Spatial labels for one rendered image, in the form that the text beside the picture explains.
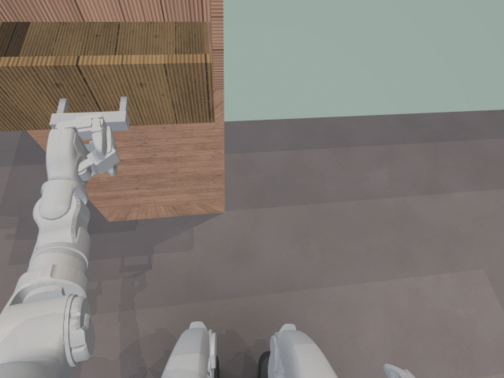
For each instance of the left robot hand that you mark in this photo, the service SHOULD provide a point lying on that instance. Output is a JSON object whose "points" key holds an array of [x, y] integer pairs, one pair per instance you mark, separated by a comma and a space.
{"points": [[65, 150]]}

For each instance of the left robot forearm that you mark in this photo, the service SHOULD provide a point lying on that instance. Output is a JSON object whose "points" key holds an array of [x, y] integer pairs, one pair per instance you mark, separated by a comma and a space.
{"points": [[60, 258]]}

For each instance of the cabinet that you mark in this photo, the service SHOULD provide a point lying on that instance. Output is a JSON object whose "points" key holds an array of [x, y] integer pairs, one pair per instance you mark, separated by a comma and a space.
{"points": [[165, 170]]}

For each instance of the drawer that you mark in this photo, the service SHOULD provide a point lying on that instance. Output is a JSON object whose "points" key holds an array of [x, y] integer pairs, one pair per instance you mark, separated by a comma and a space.
{"points": [[164, 68]]}

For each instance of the robot right thigh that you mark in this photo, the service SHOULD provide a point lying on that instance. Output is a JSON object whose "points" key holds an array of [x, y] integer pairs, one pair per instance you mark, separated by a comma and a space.
{"points": [[296, 355]]}

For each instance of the handle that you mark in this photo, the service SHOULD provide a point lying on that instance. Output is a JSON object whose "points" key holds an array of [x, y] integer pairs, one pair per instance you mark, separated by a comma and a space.
{"points": [[117, 120]]}

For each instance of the robot thigh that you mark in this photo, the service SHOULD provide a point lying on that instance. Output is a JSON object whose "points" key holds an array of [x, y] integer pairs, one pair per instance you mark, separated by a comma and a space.
{"points": [[296, 355], [194, 354]]}

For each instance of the robot left thigh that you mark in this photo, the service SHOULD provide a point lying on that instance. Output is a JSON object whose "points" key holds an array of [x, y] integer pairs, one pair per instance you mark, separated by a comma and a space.
{"points": [[194, 354]]}

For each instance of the robot left upper arm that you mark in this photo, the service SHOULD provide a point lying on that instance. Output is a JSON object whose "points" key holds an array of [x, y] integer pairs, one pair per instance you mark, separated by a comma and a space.
{"points": [[46, 338]]}

